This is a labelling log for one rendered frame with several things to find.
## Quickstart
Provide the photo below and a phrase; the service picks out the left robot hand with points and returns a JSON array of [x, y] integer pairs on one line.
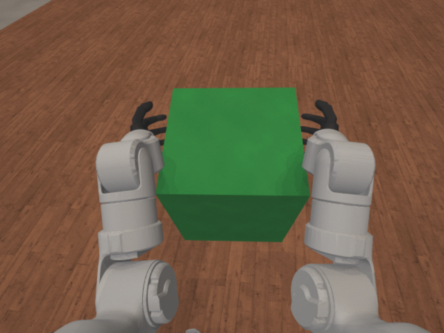
[[140, 123]]

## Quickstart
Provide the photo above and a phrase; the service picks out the right robot hand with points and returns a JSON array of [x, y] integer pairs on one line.
[[327, 122]]

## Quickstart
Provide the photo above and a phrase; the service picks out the left robot upper arm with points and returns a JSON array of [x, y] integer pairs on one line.
[[133, 297]]

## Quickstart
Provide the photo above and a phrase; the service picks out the robot right forearm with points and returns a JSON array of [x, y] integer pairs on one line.
[[342, 193]]

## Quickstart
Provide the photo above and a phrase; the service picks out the carton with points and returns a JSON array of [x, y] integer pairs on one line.
[[233, 163]]

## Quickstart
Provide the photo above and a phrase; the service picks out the right robot upper arm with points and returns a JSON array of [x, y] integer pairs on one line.
[[339, 298]]

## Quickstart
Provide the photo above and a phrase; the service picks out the robot left forearm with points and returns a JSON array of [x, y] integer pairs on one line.
[[125, 174]]

